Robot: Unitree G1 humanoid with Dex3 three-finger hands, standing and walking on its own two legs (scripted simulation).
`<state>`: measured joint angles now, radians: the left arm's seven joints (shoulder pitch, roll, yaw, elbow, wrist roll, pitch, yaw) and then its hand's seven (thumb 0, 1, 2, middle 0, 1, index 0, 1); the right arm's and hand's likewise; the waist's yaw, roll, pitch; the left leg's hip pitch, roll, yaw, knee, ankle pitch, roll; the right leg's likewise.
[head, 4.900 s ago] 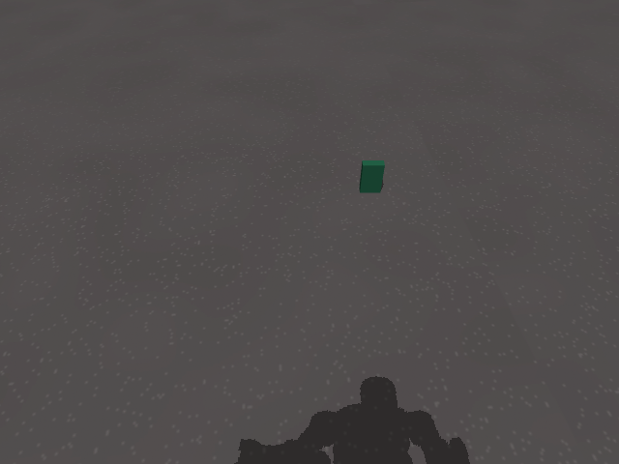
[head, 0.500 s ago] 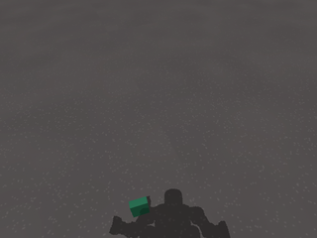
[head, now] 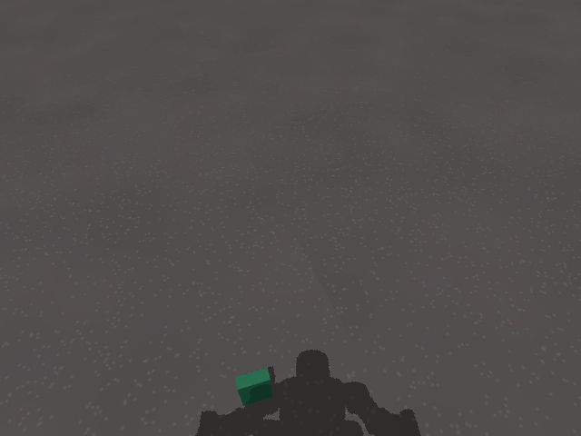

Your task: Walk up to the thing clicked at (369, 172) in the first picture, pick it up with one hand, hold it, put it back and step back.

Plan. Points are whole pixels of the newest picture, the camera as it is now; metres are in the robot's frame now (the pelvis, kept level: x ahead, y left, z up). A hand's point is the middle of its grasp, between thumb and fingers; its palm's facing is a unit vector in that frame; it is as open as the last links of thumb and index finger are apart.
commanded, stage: walk up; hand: left
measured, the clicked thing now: (255, 387) +0.41 +0.14 -0.70
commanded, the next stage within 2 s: stand in 0.36 s
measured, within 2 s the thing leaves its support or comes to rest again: neither
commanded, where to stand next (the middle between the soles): +0.05 +0.00 m, yaw +1 degrees
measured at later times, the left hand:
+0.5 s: hand out of the picture +0.08 +0.25 -0.16, palm faces +0.00 -0.94 -0.34, open 7.4 cm
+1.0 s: hand out of the picture +0.07 +0.25 -0.15, palm faces -0.01 -0.94 -0.35, open 7.4 cm
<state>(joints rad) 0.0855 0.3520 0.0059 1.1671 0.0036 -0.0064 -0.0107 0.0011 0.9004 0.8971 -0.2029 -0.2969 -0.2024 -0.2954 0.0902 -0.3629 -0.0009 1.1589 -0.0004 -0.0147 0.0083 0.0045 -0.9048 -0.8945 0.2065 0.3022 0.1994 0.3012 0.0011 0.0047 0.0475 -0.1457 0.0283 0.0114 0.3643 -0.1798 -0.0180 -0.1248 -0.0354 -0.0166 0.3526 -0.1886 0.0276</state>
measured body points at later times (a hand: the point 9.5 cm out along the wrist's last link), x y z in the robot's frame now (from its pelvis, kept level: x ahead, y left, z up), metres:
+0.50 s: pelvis +0.00 +0.00 +0.00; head +0.01 +0.00 +0.45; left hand +0.08 +0.30 -0.13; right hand +0.09 -0.30 -0.13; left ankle +0.01 +0.13 -0.75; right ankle +0.00 -0.14 -0.75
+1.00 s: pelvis +0.00 -0.01 +0.00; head +0.01 -0.01 +0.45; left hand +0.07 +0.30 -0.13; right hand +0.07 -0.31 -0.13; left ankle +0.01 +0.13 -0.75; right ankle +0.00 -0.14 -0.75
